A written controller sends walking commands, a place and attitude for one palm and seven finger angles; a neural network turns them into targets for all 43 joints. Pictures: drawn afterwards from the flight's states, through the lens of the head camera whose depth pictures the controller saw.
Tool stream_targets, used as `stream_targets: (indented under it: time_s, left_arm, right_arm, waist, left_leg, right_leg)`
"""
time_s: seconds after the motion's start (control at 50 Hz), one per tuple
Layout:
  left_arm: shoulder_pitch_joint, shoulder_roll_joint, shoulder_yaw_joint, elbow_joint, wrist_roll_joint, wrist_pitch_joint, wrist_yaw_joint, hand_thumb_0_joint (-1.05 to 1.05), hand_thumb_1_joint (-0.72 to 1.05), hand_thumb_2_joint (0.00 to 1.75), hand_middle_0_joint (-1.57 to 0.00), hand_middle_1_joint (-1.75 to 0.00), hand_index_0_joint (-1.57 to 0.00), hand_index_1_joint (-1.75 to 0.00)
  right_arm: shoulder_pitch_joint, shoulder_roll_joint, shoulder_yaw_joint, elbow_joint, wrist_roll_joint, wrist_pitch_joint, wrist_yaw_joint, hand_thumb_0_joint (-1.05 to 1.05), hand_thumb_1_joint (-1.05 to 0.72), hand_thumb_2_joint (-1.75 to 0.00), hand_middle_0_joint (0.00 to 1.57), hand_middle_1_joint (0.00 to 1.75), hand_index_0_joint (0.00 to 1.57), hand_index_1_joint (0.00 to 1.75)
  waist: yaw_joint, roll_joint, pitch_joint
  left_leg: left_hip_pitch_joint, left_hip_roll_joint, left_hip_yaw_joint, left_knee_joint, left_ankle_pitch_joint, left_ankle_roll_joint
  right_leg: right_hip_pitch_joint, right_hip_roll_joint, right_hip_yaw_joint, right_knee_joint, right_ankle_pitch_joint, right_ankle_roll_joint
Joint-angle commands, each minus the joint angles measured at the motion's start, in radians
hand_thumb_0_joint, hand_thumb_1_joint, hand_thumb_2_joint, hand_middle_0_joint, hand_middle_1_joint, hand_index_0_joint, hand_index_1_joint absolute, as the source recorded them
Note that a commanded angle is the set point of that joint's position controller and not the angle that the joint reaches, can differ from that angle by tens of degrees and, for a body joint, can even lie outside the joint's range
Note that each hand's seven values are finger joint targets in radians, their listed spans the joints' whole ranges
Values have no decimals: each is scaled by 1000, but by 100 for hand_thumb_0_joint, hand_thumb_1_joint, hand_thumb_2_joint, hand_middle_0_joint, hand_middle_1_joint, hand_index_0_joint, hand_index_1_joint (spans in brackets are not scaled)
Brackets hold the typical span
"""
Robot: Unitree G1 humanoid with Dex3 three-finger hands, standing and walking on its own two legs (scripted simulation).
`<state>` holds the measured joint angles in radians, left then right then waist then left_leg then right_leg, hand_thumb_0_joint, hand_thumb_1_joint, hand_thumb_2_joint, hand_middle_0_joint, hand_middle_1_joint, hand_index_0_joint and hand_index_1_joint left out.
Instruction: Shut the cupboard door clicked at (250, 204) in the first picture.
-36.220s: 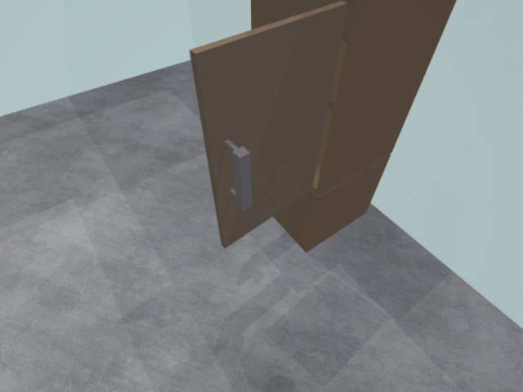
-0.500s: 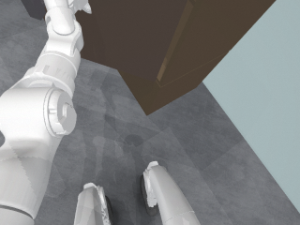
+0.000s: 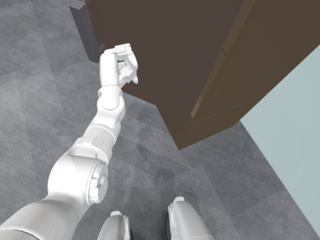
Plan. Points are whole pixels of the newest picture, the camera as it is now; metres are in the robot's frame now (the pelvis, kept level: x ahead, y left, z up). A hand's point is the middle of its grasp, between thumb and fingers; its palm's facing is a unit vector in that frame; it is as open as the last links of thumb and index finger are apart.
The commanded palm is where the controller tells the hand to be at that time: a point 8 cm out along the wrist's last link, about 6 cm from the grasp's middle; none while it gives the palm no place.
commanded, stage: pull the fist back off the door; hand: left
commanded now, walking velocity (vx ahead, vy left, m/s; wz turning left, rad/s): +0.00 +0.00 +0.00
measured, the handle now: (92, 30) +0.65 +0.11 +0.06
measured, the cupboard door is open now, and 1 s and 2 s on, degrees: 42 42 42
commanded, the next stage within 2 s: draw the hand back to the body in 0.10 s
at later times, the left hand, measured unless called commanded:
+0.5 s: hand (110, 86) +0.44 +0.06 +0.10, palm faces +0.03 -1.00 -0.06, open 3.1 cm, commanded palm +0.39 +0.11 +0.11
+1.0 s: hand (19, 143) +0.30 +0.17 +0.18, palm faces +0.13 -0.96 -0.24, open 3.3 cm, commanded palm +0.26 +0.21 +0.20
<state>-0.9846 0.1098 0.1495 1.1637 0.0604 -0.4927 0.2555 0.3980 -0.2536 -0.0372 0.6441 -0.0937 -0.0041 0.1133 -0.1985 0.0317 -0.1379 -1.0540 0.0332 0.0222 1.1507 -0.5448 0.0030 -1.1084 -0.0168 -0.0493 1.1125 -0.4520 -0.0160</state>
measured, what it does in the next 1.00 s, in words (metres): rises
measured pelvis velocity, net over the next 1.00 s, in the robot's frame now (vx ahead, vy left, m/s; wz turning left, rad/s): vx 0.02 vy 0.00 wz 0.01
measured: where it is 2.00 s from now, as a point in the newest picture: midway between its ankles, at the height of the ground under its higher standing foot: outside the picture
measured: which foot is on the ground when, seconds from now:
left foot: down 0.00-1.00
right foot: down 0.00-1.00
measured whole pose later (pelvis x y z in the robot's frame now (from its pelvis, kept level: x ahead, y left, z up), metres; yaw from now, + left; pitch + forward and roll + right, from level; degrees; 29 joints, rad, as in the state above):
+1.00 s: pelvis +0.02 +0.00 +0.09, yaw +1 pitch -1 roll +0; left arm 0.06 0.24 0.01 0.06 -0.05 -0.07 0.06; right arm 0.15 -0.21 0.04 0.55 0.03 0.03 -0.09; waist 0.03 0.04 0.00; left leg -0.15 0.01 0.03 0.48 -0.30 0.00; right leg -0.22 -0.02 -0.05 0.50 -0.26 -0.01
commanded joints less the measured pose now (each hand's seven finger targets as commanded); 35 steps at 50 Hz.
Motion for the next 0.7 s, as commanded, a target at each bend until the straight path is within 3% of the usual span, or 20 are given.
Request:
stream_targets:
  time_s: [0.0, 0.06, 0.12, 0.18, 0.2, 0.26, 0.28, 0.3, 0.34, 0.38, 0.42, 0.44, 0.46, 0.48, 0.5, 0.54, 0.56, 0.68]
  left_arm:
    - [-428, -5, -69, -272, 2, -92, 18, 0, 90, 90, -130, -150, -130, -150]
    - [-495, 8, -75, -280, 7, -101, 31, 0, 90, 90, -130, -150, -130, -150]
    - [-486, 53, -31, -258, 14, -104, 46, 0, 90, 90, -130, -150, -130, -150]
    - [-459, 59, -23, -236, 12, -100, 38, 0, 90, 90, -130, -150, -130, -150]
    - [-438, 31, -48, -218, 12, -95, 30, 0, 90, 90, -130, -150, -130, -150]
    - [-268, 140, 54, -325, -17, -79, 4, 0, 90, 90, -130, -150, -130, -150]
    - [-188, 126, 40, -364, -26, -63, -14, 0, 90, 90, -130, -150, -130, -150]
    - [-142, 107, 22, -409, -41, -45, -33, 0, 90, 90, -130, -150, -130, -150]
    - [-36, 124, 23, -534, -68, -13, -65, 0, 90, 90, -130, -150, -130, -150]
    - [38, 107, -4, -611, -104, 19, -101, 0, 90, 90, -130, -150, -130, -150]
    - [43, 95, -39, -691, -128, 32, -136, 0, 90, 90, -130, -150, -130, -150]
    - [38, 81, -65, -735, -136, 31, -150, 0, 90, 90, -130, -150, -130, -150]
    - [35, 72, -91, -804, -144, 22, -164, 0, 90, 90, -130, -150, -130, -150]
    - [73, 77, -87, -825, -149, 18, -175, 0, 90, 90, -130, -150, -130, -150]
    - [143, 60, -104, -810, -156, 28, -188, 0, 90, 90, -130, -150, -130, -150]
    - [239, 66, -104, -796, -167, 49, -215, 0, 90, 90, -130, -150, -130, -150]
    - [300, 82, -95, -810, -174, 63, -228, 0, 90, 90, -130, -150, -130, -150]
    - [499, 150, -53, -1001, -215, 135, -288, 0, 90, 90, -119, -138, -119, -138]
  right_arm:
    - [170, -129, -53, -36, 5, 5, -10, 0, -90, -90, 20, 30, 20, 30]
    - [149, -127, -50, -29, 4, 12, -21, 0, -90, -90, 20, 30, 20, 30]
    - [128, -126, -48, -26, 2, 18, -32, 0, -90, -90, 20, 30, 20, 30]
    - [115, -119, -41, -31, 3, 20, -38, 0, -90, -90, 20, 30, 20, 30]
    - [108, -116, -40, -32, 4, 21, -38, 0, -90, -90, 20, 30, 20, 30]
    - [102, -120, -39, -91, 18, 30, -42, 0, -90, -90, 20, 30, 20, 30]
    - [94, -112, -36, -110, 28, 35, -43, 0, -90, -90, 20, 30, 20, 30]
    - [89, -108, -36, -124, 37, 38, -46, 0, -90, -90, 20, 30, 20, 30]
    - [79, -106, -36, -152, 56, 41, -55, 0, -90, -90, 20, 30, 20, 30]
    - [58, -103, -32, -166, 75, 39, -71, 0, -90, -90, 20, 30, 20, 30]
    - [35, -107, -30, -162, 87, 30, -88, 0, -90, -90, 20, 30, 20, 30]
    - [21, -105, -30, -158, 91, 21, -96, 0, -90, -90, 20, 30, 20, 30]
    - [8, -102, -26, -166, 95, 11, -103, 0, -90, -90, 20, 30, 20, 30]
    - [0, -99, -27, -156, 97, 1, -108, 0, -90, -90, 20, 30, 20, 30]
    - [-11, -96, -24, -153, 99, -7, -111, 0, -90, -90, 20, 30, 20, 30]
    - [-31, -100, -20, -150, 105, -19, -113, 0, -90, -90, 20, 30, 20, 30]
    - [-46, -101, -18, -161, 111, -22, -116, 0, -90, -90, 20, 30, 20, 30]
    - [-155, -96, 0, -216, 130, -32, -128, 0, -90, -90, 20, 30, 20, 30]
  waist:
    - [-28, 46, -525]
    - [-51, 12, -498]
    - [-38, -15, -526]
    - [-27, -24, -553]
    - [-28, -22, -541]
    - [64, -31, -641]
    - [83, -51, -648]
    - [86, -81, -623]
    - [111, -121, -599]
    - [103, -173, -513]
    - [91, -182, -435]
    - [85, -163, -406]
    - [91, -103, -394]
    - [101, -75, -401]
    - [108, -63, -352]
    - [121, -94, -279]
    - [133, -56, -257]
    - [189, -57, -195]
  left_leg:
    - [344, -33, -29, -104, 456, 1]
    - [310, -37, -26, -98, 420, 11]
    - [268, -47, -21, -100, 398, 13]
    - [252, -50, -18, -100, 406, 13]
    - [249, -50, -17, -103, 400, 12]
    - [270, -59, 7, -145, 431, 13]
    - [273, -59, 13, -168, 439, 12]
    - [273, -59, 21, -188, 432, 16]
    - [281, -60, 32, -234, 417, 22]
    - [296, -58, 39, -279, 370, 26]
    - [347, -56, 39, -319, 312, 29]
    - [386, -55, 38, -335, 296, 30]
    - [437, -55, 37, -353, 299, 29]
    - [475, -51, 34, -365, 315, 27]
    - [490, -50, 32, -379, 313, 25]
    - [499, -50, 29, -413, 295, 24]
    - [515, -53, 36, -427, 298, 24]
    - [589, -50, 30, -512, 327, 23]
  right_leg:
    - [321, 31, 5, -104, 443, -2]
    - [324, 27, 12, -106, 438, 3]
    - [380, 22, 25, -102, 453, 6]
    - [415, 18, 30, -96, 480, 6]
    - [410, 19, 28, -97, 476, 5]
    - [583, 21, 50, -119, 556, -3]
    - [636, 20, 52, -132, 584, -3]
    - [675, 21, 55, -160, 599, -1]
    - [766, 22, 68, -211, 624, -1]
    - [794, 20, 74, -275, 588, 10]
    - [768, 20, 76, -335, 482, 18]
    - [753, 22, 73, -357, 443, 19]
    - [748, 21, 69, -368, 421, 13]
    - [748, 24, 56, -367, 430, 10]
    - [737, 25, 49, -378, 425, 8]
    - [737, 21, 44, -411, 385, 8]
    - [746, 17, 48, -429, 375, 7]
    - [828, 6, 42, -475, 379, 3]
